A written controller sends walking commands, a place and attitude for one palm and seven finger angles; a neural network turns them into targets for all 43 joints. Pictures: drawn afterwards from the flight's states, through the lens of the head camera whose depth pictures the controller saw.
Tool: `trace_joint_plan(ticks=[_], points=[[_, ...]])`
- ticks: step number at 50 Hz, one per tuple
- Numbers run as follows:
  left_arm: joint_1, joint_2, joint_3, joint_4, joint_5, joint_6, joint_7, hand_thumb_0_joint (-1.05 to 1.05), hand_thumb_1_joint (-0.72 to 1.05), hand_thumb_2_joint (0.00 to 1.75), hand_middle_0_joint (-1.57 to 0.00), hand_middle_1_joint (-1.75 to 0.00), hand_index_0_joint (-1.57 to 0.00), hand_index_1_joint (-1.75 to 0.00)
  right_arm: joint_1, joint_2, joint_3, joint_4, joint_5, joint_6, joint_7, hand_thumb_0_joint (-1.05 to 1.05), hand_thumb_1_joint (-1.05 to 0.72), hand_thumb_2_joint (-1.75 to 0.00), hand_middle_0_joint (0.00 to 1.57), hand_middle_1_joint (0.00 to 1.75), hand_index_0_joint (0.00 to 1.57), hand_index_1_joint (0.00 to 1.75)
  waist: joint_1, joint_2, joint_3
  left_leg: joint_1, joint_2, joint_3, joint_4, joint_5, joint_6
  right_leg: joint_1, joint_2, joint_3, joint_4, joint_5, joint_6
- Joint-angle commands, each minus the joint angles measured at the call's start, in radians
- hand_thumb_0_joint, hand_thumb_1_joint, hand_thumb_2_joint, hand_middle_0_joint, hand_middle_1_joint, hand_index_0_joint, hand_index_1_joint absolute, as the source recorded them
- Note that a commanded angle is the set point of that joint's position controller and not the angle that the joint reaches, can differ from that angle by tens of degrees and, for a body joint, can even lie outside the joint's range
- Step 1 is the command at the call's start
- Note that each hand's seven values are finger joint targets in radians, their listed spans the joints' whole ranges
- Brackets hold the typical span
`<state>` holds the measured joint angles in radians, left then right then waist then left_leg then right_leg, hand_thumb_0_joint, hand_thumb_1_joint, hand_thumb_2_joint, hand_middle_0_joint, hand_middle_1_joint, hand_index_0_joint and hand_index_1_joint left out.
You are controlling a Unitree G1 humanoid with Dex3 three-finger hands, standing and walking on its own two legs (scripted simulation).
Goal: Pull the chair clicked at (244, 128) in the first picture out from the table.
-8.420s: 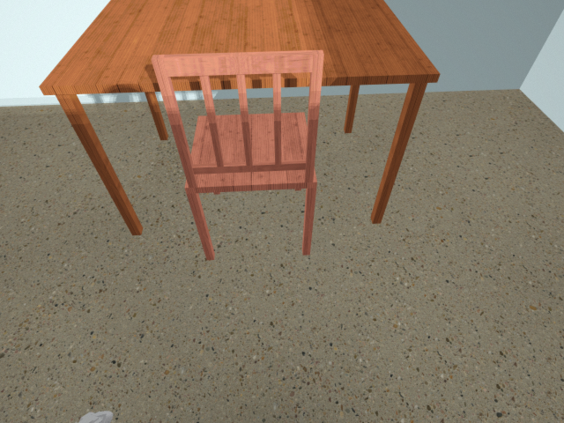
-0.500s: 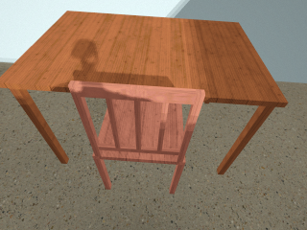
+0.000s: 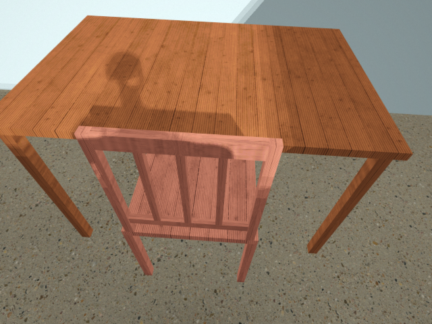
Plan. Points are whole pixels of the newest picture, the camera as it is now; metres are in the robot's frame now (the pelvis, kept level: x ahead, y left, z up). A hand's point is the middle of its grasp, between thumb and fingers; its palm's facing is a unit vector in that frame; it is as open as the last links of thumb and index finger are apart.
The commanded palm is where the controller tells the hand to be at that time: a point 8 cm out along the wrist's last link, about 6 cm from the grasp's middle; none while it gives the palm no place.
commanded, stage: come to a stop and stand still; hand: left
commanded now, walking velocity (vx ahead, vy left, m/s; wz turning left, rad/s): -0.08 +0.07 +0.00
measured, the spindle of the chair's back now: (185, 191) +0.44 +0.11 -0.09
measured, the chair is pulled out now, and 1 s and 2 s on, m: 0.00 0.00 0.00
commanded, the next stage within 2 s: look again from close up in 1.02 s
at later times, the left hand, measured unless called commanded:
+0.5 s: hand out of the picture -0.06 +0.19 -0.17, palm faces +0.03 -0.98 -0.22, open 7.4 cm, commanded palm none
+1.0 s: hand out of the picture -0.04 +0.19 -0.18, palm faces +0.03 -0.98 -0.20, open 7.4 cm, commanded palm none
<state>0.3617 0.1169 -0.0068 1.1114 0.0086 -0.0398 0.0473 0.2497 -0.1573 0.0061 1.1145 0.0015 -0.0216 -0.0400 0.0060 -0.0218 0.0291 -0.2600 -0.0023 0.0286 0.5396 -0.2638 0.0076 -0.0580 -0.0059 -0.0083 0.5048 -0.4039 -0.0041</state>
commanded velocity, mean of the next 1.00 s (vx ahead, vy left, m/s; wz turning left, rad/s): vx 0.00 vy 0.00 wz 0.00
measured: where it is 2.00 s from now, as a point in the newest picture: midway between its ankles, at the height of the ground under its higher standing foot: outside the picture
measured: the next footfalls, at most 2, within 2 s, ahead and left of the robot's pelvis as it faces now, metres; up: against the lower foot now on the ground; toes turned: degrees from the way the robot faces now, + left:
none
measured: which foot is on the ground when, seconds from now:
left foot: down 0.00-1.00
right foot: down 0.00-1.00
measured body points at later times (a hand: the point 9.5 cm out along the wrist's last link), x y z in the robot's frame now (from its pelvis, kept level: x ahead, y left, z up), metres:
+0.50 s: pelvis -0.04 +0.00 +0.01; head -0.03 +0.00 +0.46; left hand -0.06 +0.24 -0.15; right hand -0.01 -0.23 -0.15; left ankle +0.01 +0.12 -0.73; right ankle -0.11 -0.11 -0.73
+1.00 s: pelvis -0.04 +0.02 +0.00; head -0.03 +0.02 +0.45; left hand -0.04 +0.24 -0.16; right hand -0.03 -0.21 -0.16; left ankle +0.01 +0.12 -0.73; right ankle -0.11 -0.11 -0.73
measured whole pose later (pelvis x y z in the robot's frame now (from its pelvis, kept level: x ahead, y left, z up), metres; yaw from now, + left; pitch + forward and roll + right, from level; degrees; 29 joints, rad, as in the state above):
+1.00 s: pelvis -0.04 +0.02 +0.00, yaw +1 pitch -1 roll -1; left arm 0.31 0.15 -0.01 1.05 0.01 -0.02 0.04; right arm 0.29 -0.17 0.01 1.05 -0.01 -0.01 -0.01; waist -0.01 0.01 0.04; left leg -0.34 -0.01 0.02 0.58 -0.23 0.03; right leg -0.13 -0.01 -0.03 0.53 -0.39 0.01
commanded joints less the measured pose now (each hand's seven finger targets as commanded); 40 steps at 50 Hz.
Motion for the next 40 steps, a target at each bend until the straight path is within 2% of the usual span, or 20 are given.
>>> trace_joint_plan(ticks=[1, 3, 6, 8, 9, 12, 14, 17, 24, 26, 28, 29, 33, 34, 35, 36, 37, 38, 39, 40], points=[[0.101, 0.151, 0.031, -0.049, 0.003, 0.009, 0.017, 0.0, 0.9, 0.9, -0.2, -0.3, -0.2, -0.3, 0.051, -0.104, -0.029, -0.059, 0.002, 0.005, -0.008, 0.0, -0.9, -0.9, 0.2, 0.3, 0.2, 0.3, 0.003, -0.007, -0.034, 0.136, 0.079, -0.045, -0.029, 0.555, 0.038, -0.061, -0.142, 0.051, -0.02, 0.844, -0.015], [0.085, 0.148, 0.035, -0.069, 0.004, 0.016, 0.017, 0.0, 0.9, 0.9, -0.2, -0.3, -0.2, -0.3, 0.03, -0.108, -0.032, -0.074, 0.0, 0.01, -0.006, 0.0, -0.9, -0.9, 0.2, 0.3, 0.2, 0.3, 0.009, 0.012, -0.035, 0.151, 0.09, -0.062, -0.037, 0.55, 0.039, -0.081, -0.136, 0.056, -0.05, 0.702, -0.02], [0.072, 0.157, 0.034, -0.084, 0.008, 0.021, 0.016, 0.0, 0.9, 0.9, -0.2, -0.3, -0.2, -0.3, 0.005, -0.109, -0.03, -0.095, 0.0, 0.016, 0.001, 0.0, -0.9, -0.9, 0.2, 0.3, 0.2, 0.3, 0.014, 0.004, -0.024, 0.133, 0.09, -0.07, -0.058, 0.463, 0.032, -0.079, -0.14, 0.064, -0.082, 0.615, -0.024], [0.06, 0.16, 0.03, -0.09, 0.01, 0.023, 0.013, 0.0, 0.9, 0.9, -0.2, -0.3, -0.2, -0.3, -0.007, -0.112, -0.029, -0.101, -0.001, 0.015, 0.005, 0.0, -0.9, -0.9, 0.2, 0.3, 0.2, 0.3, 0.011, -0.001, -0.041, 0.146, 0.087, -0.072, -0.063, 0.461, 0.032, -0.072, -0.133, 0.059, -0.092, 0.588, -0.019], [0.054, 0.157, 0.028, -0.092, 0.01, 0.022, 0.012, 0.0, 0.9, 0.9, -0.2, -0.3, -0.2, -0.3, -0.018, -0.109, -0.029, -0.099, 0.001, 0.017, 0.007, 0.0, -0.9, -0.9, 0.2, 0.3, 0.2, 0.3, 0.013, -0.038, -0.023, 0.139, 0.089, -0.071, -0.072, 0.405, 0.029, -0.082, -0.128, 0.058, -0.112, 0.548, -0.016], [0.024, 0.159, 0.022, -0.1, 0.009, 0.025, 0.004, 0.0, 0.9, 0.9, -0.2, -0.3, -0.2, -0.3, -0.026, -0.124, -0.027, -0.101, -0.002, 0.02, 0.012, 0.0, -0.9, -0.9, 0.2, 0.3, 0.2, 0.3, 0.005, -0.004, 0.013, 0.142, 0.089, -0.092, -0.127, 0.282, 0.026, -0.124, -0.118, 0.061, -0.153, 0.361, -0.017], [0.017, 0.165, 0.018, -0.1, 0.01, 0.027, -0.001, 0.0, 0.9, 0.9, -0.2, -0.3, -0.2, -0.3, -0.031, -0.124, -0.025, -0.096, -0.001, 0.023, 0.016, 0.0, -0.9, -0.9, 0.2, 0.3, 0.2, 0.3, 0.007, -0.007, 0.067, 0.116, 0.086, -0.1, -0.161, 0.182, 0.026, -0.153, -0.107, 0.06, -0.192, 0.233, -0.017], [0.019, 0.172, 0.015, -0.095, 0.009, 0.028, -0.005, 0.0, 0.9, 0.9, -0.2, -0.3, -0.2, -0.3, -0.02, -0.131, -0.021, -0.094, -0.004, 0.024, 0.021, 0.0, -0.9, -0.9, 0.2, 0.3, 0.2, 0.3, 0.005, 0.007, 0.093, 0.099, 0.079, -0.113, -0.192, 0.096, 0.021, -0.18, -0.102, 0.064, -0.22, 0.114, -0.02], [0.043, 0.168, 0.011, -0.076, 0.007, 0.022, -0.009, 0.0, 0.9, 0.9, -0.2, -0.3, -0.2, -0.3, 0.018, -0.124, -0.015, -0.071, 0.0, 0.018, 0.021, 0.0, -0.9, -0.9, 0.2, 0.3, 0.2, 0.3, 0.005, -0.005, 0.077, 0.106, 0.079, -0.113, -0.201, 0.107, 0.022, -0.167, -0.097, 0.053, -0.228, 0.114, -0.021], [0.055, 0.164, 0.01, -0.067, 0.005, 0.02, -0.008, 0.0, 0.9, 0.9, -0.2, -0.3, -0.2, -0.3, 0.027, -0.126, -0.013, -0.064, -0.001, 0.015, 0.02, 0.0, -0.9, -0.9, 0.2, 0.3, 0.2, 0.3, 0.005, 0.008, 0.052, 0.116, 0.081, -0.115, -0.195, 0.136, 0.021, -0.154, -0.099, 0.052, -0.218, 0.143, -0.021], [0.069, 0.155, 0.007, -0.054, 0.004, 0.018, -0.007, 0.0, 0.9, 0.9, -0.2, -0.3, -0.2, -0.3, 0.035, -0.12, -0.011, -0.053, 0.0, 0.013, 0.018, 0.0, -0.9, -0.9, 0.2, 0.3, 0.2, 0.3, 0.006, 0.016, 0.055, 0.116, 0.081, -0.114, -0.194, 0.148, 0.021, -0.151, -0.099, 0.05, -0.218, 0.153, -0.022], [0.073, 0.157, 0.006, -0.052, 0.004, 0.019, -0.007, 0.0, 0.9, 0.9, -0.2, -0.3, -0.2, -0.3, 0.04, -0.115, -0.01, -0.05, 0.003, 0.014, 0.018, 0.0, -0.9, -0.9, 0.2, 0.3, 0.2, 0.3, 0.008, -0.001, 0.067, 0.106, 0.08, -0.113, -0.196, 0.134, 0.022, -0.152, -0.097, 0.05, -0.226, 0.138, -0.022], [0.092, 0.142, 0.005, -0.035, 0.002, 0.018, -0.006, 0.0, 0.9, 0.9, -0.2, -0.3, -0.2, -0.3, 0.062, -0.11, -0.009, -0.037, 0.001, 0.01, 0.014, 0.0, -0.9, -0.9, 0.2, 0.3, 0.2, 0.3, 0.005, 0.022, 0.039, 0.117, 0.08, -0.113, -0.185, 0.169, 0.021, -0.137, -0.096, 0.045, -0.209, 0.171, -0.023], [0.098, 0.14, 0.005, -0.031, 0.002, 0.018, -0.006, 0.0, 0.9, 0.9, -0.2, -0.3, -0.2, -0.3, 0.058, -0.104, -0.008, -0.033, 0.004, 0.011, 0.014, 0.0, -0.9, -0.9, 0.2, 0.3, 0.2, 0.3, 0.01, 0.02, 0.06, 0.108, 0.081, -0.109, -0.189, 0.154, 0.023, -0.144, -0.097, 0.041, -0.22, 0.156, -0.022], [0.099, 0.132, -0.004, -0.026, 0.029, -0.019, 0.025, 0.0, 0.9, 0.9, -0.2, -0.3, -0.2, -0.3, -0.032, -0.116, -0.001, -0.1, -0.01, -0.015, 0.028, 0.0, -0.9, -0.9, 0.2, 0.3, 0.2, 0.3, 0.022, 0.026, 0.115, 0.016, 0.077, -0.076, 0.039, 0.263, 0.001, -0.203, -0.138, 0.127, -0.22, 0.534, -0.015], [0.041, 0.182, 0.012, -0.069, 0.015, -0.02, 0.021, 0.0, 0.9, 0.9, -0.2, -0.3, -0.2, -0.3, 0.065, -0.074, -0.008, -0.115, -0.009, -0.002, 0.032, 0.0, -0.9, -0.9, 0.2, 0.3, 0.2, 0.3, -0.057, 0.003, 0.064, 0.029, 0.065, -0.077, 0.009, 0.077, 0.015, -0.204, -0.162, 0.106, -0.192, 0.364, -0.041], [-0.003, 0.16, 0.009, -0.084, 0.008, -0.016, 0.015, 0.0, 0.9, 0.9, -0.2, -0.3, -0.2, -0.3, 0.101, -0.087, -0.009, -0.104, -0.014, 0.007, 0.032, 0.0, -0.9, -0.9, 0.2, 0.3, 0.2, 0.3, -0.062, 0.017, 0.051, 0.011, 0.066, -0.084, 0.004, 0.055, 0.019, -0.213, -0.123, 0.081, -0.172, 0.143, -0.054], [0.008, 0.151, 0.008, -0.091, 0.006, -0.012, 0.01, 0.0, 0.9, 0.9, -0.2, -0.3, -0.2, -0.3, 0.1, -0.095, -0.013, -0.11, -0.014, 0.007, 0.033, 0.0, -0.9, -0.9, 0.2, 0.3, 0.2, 0.3, -0.054, 0.068, 0.038, 0.002, 0.067, -0.094, -0.007, 0.067, 0.023, -0.22, -0.097, 0.076, -0.154, 0.06, -0.061], [0.023, 0.15, 0.015, -0.097, 0.011, -0.01, 0.01, 0.0, 0.9, 0.9, -0.2, -0.3, -0.2, -0.3, 0.102, -0.101, -0.009, -0.119, -0.017, 0.0, 0.032, 0.0, -0.9, -0.9, 0.2, 0.3, 0.2, 0.3, -0.041, 0.108, 0.012, -0.011, 0.076, -0.107, -0.015, 0.113, 0.034, -0.182, -0.083, 0.051, -0.126, 0.108, -0.063], [0.04, 0.145, 0.015, -0.093, 0.008, -0.005, 0.007, 0.0, 0.9, 0.9, -0.2, -0.3, -0.2, -0.3, 0.101, -0.102, -0.008, -0.128, -0.016, -0.002, 0.029, 0.0, -0.9, -0.9, 0.2, 0.3, 0.2, 0.3, -0.035, 0.107, -0.019, -0.008, 0.079, -0.12, -0.023, 0.135, 0.041, -0.157, -0.072, 0.046, -0.097, 0.122, -0.062]])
